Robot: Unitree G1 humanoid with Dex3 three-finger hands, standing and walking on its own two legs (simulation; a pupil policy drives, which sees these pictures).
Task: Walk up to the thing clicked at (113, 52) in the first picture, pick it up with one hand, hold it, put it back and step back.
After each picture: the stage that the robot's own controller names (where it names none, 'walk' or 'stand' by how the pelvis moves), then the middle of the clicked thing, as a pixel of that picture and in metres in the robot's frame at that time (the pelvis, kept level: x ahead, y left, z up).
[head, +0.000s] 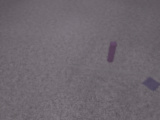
stand; (111, 52) +1.24 -0.30 -0.65
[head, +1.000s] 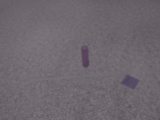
walk; (85, 56) +1.15 +0.08 -0.62
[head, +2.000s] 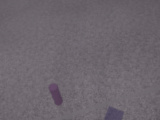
walk; (56, 95) +0.67 +0.28 -0.64
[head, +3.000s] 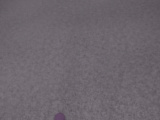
walk; out of the picture +0.45 +0.22 -0.64
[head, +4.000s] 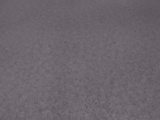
stand; out of the picture +0.39 +0.20 -0.65
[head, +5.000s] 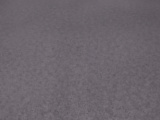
stand; out of the picture +0.38 +0.19 -0.65
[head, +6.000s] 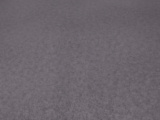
stand; out of the picture +0.40 +0.19 -0.66
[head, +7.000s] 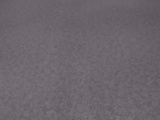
stand; out of the picture +0.39 +0.18 -0.66
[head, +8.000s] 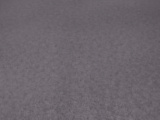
go down; out of the picture +0.39 +0.18 -0.66
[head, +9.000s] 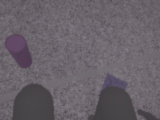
go down; (21, 53) +0.46 +0.24 -0.28
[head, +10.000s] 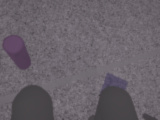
approach; (19, 55) +0.45 +0.25 -0.26
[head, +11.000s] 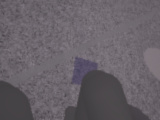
close in; out of the picture +0.43 +0.30 -0.16
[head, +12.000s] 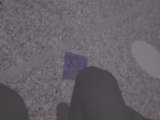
close; out of the picture +0.43 +0.31 -0.16
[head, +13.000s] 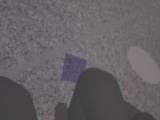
lift; out of the picture +0.39 +0.29 -0.16
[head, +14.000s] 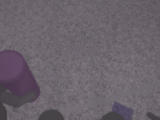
lift; (21, 82) +0.33 +0.19 +0.04
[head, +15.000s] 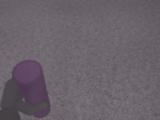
hold; (35, 94) +0.31 +0.16 +0.04
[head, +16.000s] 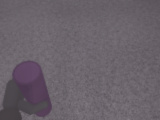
hold; (36, 93) +0.31 +0.16 +0.04
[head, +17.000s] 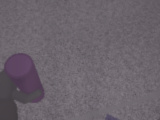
crouch; (29, 82) +0.36 +0.17 -0.02
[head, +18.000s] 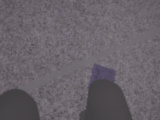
lower; out of the picture +0.49 +0.28 -0.05
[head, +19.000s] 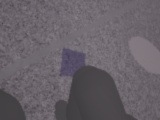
lower; out of the picture +0.44 +0.33 -0.15
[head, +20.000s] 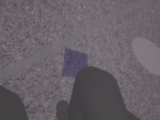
lower; out of the picture +0.42 +0.31 -0.16
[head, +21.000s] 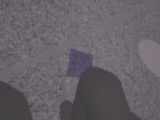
lower; out of the picture +0.41 +0.31 -0.16
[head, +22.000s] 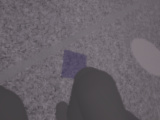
lower; out of the picture +0.41 +0.30 -0.16
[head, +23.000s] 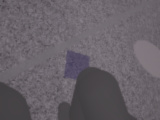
open; out of the picture +0.41 +0.30 -0.16
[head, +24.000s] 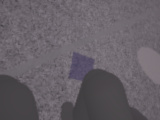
stand; out of the picture +0.41 +0.30 -0.17
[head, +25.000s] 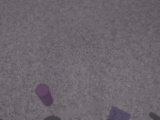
walk; (45, 96) +0.42 +0.21 -0.47
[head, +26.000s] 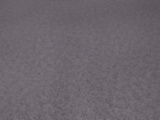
stand; out of the picture +0.39 +0.19 -0.60
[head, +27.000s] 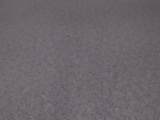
stand; out of the picture +0.38 +0.19 -0.60
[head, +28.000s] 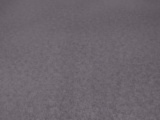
stand; out of the picture +0.41 +0.18 -0.65
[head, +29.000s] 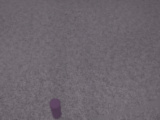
walk; (56, 109) +0.45 +0.14 -0.63
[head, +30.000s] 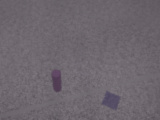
walk; (56, 81) +0.68 +0.18 -0.64
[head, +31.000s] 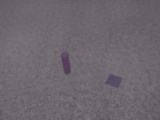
stand; (66, 63) +1.01 +0.24 -0.64
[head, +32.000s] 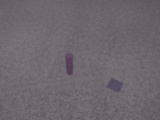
stand; (69, 64) +1.03 +0.15 -0.65
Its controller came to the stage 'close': yes
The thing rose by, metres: 0.68
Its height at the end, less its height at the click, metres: +0.00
